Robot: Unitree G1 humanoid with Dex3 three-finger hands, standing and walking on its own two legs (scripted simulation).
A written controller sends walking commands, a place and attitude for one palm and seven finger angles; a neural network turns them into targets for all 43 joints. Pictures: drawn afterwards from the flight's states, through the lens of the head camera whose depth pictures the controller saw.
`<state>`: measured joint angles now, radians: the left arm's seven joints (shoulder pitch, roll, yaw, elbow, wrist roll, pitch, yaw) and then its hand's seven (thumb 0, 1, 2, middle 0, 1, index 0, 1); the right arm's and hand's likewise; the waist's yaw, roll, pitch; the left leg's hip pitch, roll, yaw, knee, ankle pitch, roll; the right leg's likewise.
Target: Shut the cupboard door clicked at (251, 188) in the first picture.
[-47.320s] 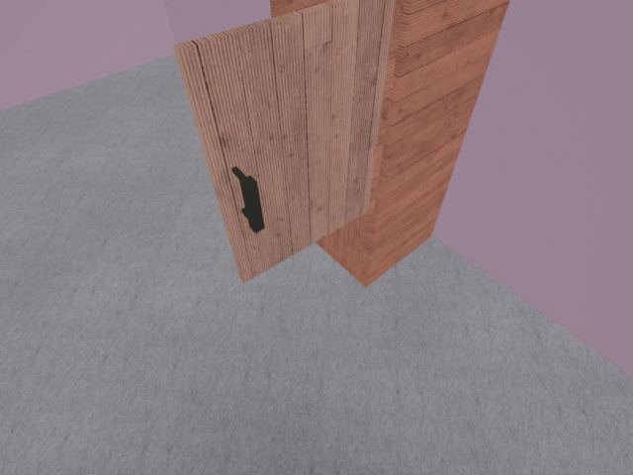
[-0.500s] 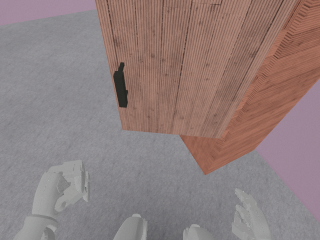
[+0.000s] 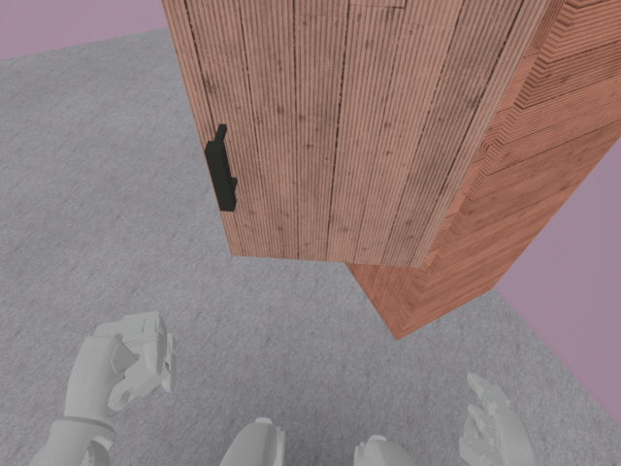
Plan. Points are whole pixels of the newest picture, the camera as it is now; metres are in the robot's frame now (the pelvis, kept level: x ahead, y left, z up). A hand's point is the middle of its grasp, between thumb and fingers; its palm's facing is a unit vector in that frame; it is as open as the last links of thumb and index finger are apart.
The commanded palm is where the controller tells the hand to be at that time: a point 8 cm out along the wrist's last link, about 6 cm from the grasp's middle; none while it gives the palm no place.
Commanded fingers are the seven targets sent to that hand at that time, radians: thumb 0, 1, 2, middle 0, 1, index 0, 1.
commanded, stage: bring the fist close to the handle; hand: left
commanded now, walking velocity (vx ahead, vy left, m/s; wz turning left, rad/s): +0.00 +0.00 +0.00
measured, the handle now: (225, 168) +0.53 +0.18 +0.05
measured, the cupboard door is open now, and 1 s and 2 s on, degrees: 59 59 56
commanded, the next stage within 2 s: push the door shut along its arc in 1.44 s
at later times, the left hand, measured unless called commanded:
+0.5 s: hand (200, 290) +0.31 +0.16 +0.06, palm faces -0.04 -1.00 -0.01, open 3.1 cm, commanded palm +0.30 +0.22 +0.06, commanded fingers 0.00 0.90 0.90 -1.30 -1.50 -1.30 -1.50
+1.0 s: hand (233, 227) +0.41 +0.14 +0.06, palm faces -0.02 -1.00 -0.02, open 3.1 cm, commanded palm +0.40 +0.19 +0.06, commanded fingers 0.00 0.90 0.90 -1.30 -1.50 -1.30 -1.50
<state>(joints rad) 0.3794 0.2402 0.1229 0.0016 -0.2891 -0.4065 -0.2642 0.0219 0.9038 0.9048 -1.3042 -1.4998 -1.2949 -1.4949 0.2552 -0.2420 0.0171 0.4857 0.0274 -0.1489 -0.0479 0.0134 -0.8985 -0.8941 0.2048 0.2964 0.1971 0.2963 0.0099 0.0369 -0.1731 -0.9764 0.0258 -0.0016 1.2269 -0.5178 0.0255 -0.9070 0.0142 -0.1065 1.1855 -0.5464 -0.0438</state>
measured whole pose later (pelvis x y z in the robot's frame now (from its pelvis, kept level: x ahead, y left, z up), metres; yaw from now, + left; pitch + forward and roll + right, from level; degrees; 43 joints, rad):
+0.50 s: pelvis +0.00 +0.00 +0.01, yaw +0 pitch +16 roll -2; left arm -0.02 0.23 0.11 0.29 -0.23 -0.35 -0.19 0.02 0.90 0.90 -1.30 -1.50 -1.30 -1.49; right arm 0.27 -0.24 0.03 0.54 0.03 -0.11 -0.04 0.01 -0.90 -0.89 0.21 0.30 0.20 0.30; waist -0.02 0.03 -0.17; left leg -0.97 0.02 0.01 1.18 -0.50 0.03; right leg -0.91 0.01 -0.09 1.15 -0.53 -0.04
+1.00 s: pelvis +0.00 +0.00 +0.01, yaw -1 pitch +18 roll -1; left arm -0.47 0.23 0.16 0.76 -0.15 -0.44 -0.11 0.02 0.90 0.90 -1.31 -1.50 -1.30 -1.49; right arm 0.28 -0.25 0.01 0.62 0.01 -0.06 -0.01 0.01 -0.90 -0.89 0.20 0.30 0.20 0.30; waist -0.06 0.02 -0.16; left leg -1.01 0.02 0.03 1.17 -0.48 0.03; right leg -0.96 0.01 -0.07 1.15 -0.51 -0.04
